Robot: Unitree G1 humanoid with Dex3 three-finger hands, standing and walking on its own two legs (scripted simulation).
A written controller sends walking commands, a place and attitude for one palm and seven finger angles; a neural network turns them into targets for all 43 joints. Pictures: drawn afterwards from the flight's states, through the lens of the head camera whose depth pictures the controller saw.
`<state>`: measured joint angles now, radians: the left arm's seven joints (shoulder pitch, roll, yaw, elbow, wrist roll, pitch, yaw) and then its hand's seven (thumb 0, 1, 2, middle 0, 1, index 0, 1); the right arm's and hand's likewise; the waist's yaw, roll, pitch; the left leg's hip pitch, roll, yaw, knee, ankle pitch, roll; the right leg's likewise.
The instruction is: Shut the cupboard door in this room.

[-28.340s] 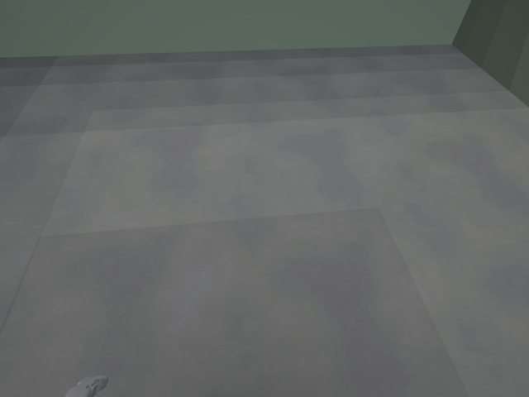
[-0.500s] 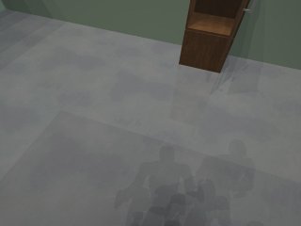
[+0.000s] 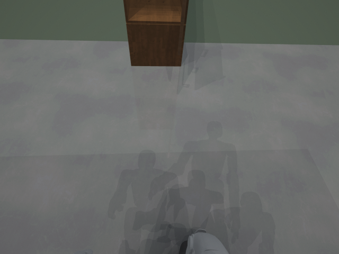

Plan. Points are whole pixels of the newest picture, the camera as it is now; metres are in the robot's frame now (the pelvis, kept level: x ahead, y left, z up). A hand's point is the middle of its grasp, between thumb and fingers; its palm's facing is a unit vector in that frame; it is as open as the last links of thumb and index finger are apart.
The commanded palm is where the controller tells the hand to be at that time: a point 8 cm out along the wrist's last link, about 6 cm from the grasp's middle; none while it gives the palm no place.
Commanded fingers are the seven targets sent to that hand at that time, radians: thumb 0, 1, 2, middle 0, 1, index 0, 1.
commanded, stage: turn or walk to find it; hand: left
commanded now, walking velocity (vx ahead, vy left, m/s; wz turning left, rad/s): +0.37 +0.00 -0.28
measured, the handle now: out of the picture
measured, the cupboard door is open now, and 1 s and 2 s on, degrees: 81 81 81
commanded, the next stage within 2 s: stand and wait in 0.58 s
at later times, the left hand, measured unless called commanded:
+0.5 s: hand (121, 219) +0.22 +0.13 -0.15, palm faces -0.04 -0.97 -0.23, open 7.3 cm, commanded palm none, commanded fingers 0.00 0.90 0.90 -0.20 -0.30 -0.20 -0.30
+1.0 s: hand (128, 147) +0.46 +0.15 -0.17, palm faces -0.08 -0.98 -0.18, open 7.3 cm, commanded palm none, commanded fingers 0.00 0.90 0.90 -0.20 -0.30 -0.20 -0.30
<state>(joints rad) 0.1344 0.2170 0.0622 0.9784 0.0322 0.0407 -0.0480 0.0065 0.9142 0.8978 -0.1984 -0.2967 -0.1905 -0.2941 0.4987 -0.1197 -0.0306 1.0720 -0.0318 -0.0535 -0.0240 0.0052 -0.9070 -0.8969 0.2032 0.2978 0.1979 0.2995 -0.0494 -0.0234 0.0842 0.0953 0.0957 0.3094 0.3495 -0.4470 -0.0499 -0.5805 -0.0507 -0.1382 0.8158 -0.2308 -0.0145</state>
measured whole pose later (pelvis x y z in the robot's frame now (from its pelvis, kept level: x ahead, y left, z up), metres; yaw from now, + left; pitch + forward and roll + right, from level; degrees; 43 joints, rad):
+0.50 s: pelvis +0.22 -0.05 +0.01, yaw -7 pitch +0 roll +0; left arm 0.35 0.16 0.03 1.09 0.02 -0.09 0.02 0.00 0.92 0.90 -0.20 -0.30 -0.20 -0.29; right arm 0.13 -0.17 -0.05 0.99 -0.03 -0.01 0.02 0.00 -0.91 -0.90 0.20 0.30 0.19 0.30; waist 0.03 0.03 0.03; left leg -0.66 0.14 0.05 0.98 -0.14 -0.05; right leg -0.03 0.09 -0.07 0.34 -0.32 -0.11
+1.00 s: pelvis +0.40 -0.02 +0.01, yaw -7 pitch -1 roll -1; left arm 0.21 0.17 0.04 1.07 0.03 0.00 0.04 0.00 0.93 0.90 -0.20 -0.30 -0.19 -0.29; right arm 0.26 -0.16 -0.03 1.09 -0.01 -0.03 -0.04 -0.02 -0.95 -0.90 0.20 0.30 0.20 0.30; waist 0.01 -0.04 0.04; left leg -0.22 -0.01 0.14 0.44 -0.22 0.09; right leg -0.44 -0.11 -0.02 0.89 -0.31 0.04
